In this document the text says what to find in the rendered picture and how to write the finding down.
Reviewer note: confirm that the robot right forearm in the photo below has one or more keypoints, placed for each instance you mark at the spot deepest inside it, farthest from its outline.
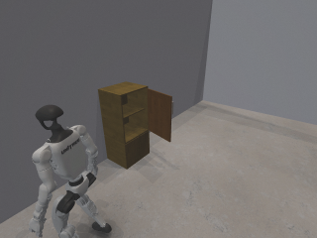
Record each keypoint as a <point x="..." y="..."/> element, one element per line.
<point x="92" y="160"/>

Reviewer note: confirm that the robot left upper arm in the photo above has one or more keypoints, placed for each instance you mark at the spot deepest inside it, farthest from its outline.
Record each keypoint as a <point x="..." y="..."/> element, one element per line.
<point x="41" y="158"/>

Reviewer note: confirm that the cupboard door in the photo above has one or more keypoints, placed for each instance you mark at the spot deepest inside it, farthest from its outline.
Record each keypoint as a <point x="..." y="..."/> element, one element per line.
<point x="159" y="113"/>

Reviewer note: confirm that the handle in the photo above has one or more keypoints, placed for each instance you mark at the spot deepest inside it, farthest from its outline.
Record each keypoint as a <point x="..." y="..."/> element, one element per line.
<point x="172" y="103"/>

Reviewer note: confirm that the right robot hand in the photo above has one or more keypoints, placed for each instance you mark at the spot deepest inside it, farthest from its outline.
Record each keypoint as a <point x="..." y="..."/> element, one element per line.
<point x="94" y="170"/>

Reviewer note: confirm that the robot right upper arm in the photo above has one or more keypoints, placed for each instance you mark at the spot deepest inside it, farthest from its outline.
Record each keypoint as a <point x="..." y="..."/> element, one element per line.
<point x="85" y="139"/>

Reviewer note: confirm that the robot right foot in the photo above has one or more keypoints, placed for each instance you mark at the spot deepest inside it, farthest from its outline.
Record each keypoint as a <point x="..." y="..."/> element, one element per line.
<point x="107" y="228"/>

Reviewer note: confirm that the robot right thigh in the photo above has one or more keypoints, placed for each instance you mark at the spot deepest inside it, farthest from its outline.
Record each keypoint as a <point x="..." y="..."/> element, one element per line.
<point x="83" y="199"/>

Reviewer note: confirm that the left robot hand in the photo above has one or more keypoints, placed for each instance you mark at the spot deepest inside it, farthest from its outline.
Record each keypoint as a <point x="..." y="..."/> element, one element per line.
<point x="37" y="226"/>

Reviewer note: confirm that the robot left forearm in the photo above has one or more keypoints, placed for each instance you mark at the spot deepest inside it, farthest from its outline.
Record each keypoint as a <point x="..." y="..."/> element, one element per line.
<point x="42" y="205"/>

